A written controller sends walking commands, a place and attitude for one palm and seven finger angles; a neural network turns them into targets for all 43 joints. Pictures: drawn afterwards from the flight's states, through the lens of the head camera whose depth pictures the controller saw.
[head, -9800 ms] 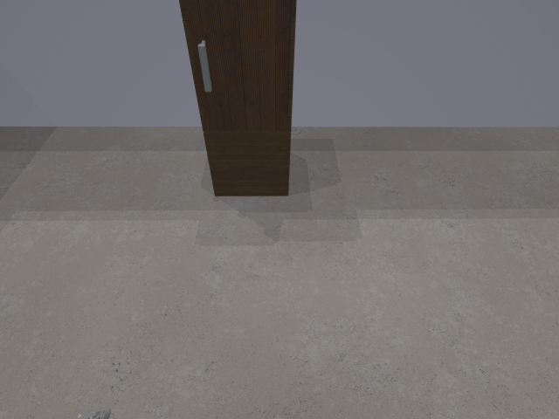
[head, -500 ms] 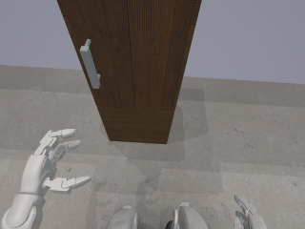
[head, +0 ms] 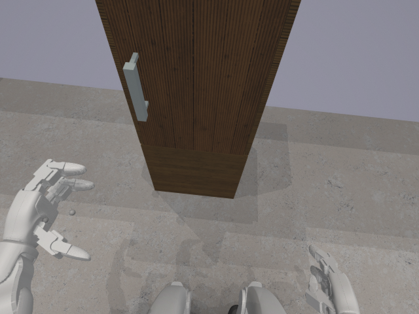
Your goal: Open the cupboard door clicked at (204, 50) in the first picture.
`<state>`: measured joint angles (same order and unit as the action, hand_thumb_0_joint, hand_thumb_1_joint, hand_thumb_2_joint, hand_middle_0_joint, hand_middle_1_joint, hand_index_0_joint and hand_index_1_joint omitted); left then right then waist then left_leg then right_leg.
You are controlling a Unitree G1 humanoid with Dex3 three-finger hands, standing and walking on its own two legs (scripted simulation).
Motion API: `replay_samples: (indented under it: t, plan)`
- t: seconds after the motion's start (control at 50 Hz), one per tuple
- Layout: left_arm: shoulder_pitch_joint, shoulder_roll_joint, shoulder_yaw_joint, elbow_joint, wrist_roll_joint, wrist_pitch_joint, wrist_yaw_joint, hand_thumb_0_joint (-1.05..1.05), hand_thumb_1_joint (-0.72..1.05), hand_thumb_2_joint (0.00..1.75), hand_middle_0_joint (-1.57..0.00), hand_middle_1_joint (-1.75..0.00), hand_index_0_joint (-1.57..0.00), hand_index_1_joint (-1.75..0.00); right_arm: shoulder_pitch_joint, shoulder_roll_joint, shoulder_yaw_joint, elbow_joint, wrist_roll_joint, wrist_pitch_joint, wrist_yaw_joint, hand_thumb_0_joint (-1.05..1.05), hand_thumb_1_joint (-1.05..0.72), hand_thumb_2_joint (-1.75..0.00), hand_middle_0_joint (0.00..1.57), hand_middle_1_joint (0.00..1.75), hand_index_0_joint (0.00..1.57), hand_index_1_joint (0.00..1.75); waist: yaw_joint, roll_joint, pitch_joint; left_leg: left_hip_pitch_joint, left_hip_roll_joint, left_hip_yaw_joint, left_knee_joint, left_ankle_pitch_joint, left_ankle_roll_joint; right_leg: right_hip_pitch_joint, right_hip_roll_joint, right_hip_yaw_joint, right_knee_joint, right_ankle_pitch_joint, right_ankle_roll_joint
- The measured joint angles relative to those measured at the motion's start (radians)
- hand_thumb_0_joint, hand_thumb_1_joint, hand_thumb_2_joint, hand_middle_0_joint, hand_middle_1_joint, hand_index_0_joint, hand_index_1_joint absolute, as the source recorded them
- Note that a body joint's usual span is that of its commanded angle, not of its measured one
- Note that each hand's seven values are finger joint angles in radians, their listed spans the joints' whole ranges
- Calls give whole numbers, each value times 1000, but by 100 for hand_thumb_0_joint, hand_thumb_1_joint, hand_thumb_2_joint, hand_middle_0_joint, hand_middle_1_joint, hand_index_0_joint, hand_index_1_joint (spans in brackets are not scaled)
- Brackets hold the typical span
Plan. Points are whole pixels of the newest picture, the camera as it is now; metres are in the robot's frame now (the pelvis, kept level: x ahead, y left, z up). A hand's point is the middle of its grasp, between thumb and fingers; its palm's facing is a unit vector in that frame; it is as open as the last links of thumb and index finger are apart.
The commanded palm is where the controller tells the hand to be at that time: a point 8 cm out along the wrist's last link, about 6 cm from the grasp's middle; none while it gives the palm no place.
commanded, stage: raise the hand with hooked fingers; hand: left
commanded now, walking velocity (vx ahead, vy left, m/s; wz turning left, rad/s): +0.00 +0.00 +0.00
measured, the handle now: (139, 89) +0.59 +0.22 +0.02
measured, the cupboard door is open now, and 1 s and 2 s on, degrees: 0 0 0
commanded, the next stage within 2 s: move the hooked fingers beside the handle in 0.64 s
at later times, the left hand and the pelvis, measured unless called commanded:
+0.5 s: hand (71, 203) +0.28 +0.26 +0.04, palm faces -0.02 -1.00 -0.06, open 14.0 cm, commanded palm +0.26 +0.31 +0.04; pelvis +0.00 +0.00 +0.00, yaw -1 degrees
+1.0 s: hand (77, 187) +0.31 +0.27 +0.04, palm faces -0.03 -1.00 -0.04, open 14.0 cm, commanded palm +0.30 +0.31 +0.04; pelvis -0.01 -0.01 +0.00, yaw +0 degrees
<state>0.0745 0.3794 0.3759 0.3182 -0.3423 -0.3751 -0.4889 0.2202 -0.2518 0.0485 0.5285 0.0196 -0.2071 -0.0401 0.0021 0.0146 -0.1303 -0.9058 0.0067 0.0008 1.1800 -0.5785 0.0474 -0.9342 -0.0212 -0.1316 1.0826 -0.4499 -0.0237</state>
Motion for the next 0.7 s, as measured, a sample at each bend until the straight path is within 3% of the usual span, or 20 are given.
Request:
replay_samples:
  t: [0.2,0.42,0.7]
  plan:
    - [-85,56,67,111,-22,10,-62,-1,-50,30,-30,-119,-30,-120,36,-29,-8,21,5,12,-5,1,-90,-90,20,30,21,30,-17,0,12,-4,4,4,-8,7,-1,-6,5,4,-8,9,-3]
    - [-70,44,71,121,-28,-10,-65,-1,-50,30,-30,-120,-30,-120,63,-43,-22,14,5,11,2,1,-90,-90,20,30,20,30,-35,-9,7,2,8,12,-21,14,-2,-7,9,13,-15,16,-5]
    - [-75,41,67,131,-26,-12,-63,-1,-50,30,-30,-120,-30,-120,38,-26,-5,3,6,12,-3,1,-90,-90,20,30,20,30,-25,-3,7,1,7,7,-16,12,-5,-7,9,8,-10,11,-8]
